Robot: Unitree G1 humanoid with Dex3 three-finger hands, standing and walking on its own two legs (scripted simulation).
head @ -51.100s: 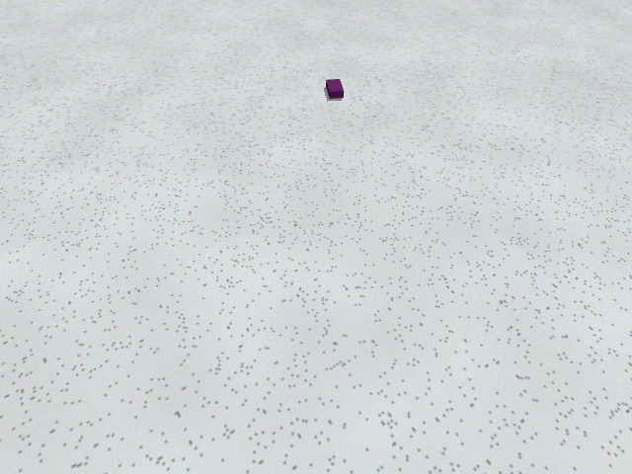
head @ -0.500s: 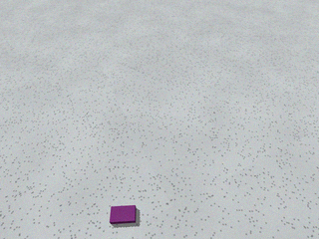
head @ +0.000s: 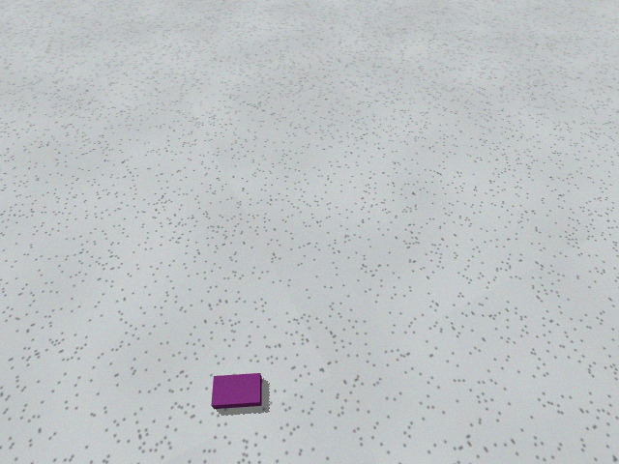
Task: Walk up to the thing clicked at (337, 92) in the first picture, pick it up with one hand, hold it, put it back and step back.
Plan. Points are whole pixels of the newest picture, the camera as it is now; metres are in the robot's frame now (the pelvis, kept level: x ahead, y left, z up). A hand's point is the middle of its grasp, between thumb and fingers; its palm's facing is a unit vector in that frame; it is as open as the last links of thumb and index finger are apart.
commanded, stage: step back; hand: left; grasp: from above
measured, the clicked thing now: (237, 390) +0.40 +0.23 -0.76
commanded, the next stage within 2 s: none
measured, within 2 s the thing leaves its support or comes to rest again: neither
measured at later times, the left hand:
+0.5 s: hand out of the picture +0.06 +0.30 -0.17, palm faces -0.05 -0.93 -0.36, open 7.3 cm
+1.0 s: hand out of the picture -0.08 +0.27 -0.14, palm faces -0.05 -0.90 -0.42, open 7.4 cm
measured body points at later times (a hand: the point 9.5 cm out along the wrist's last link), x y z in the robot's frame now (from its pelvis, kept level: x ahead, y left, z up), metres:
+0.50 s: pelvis -0.08 +0.04 -0.01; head -0.01 +0.06 +0.43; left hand +0.07 +0.35 -0.15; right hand -0.03 -0.28 -0.13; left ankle -0.05 +0.13 -0.74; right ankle -0.10 -0.11 -0.67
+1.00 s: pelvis -0.21 +0.02 -0.01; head -0.15 -0.01 +0.43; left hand -0.08 +0.32 -0.11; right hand -0.15 -0.32 -0.14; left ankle -0.24 +0.16 -0.67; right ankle -0.17 -0.10 -0.74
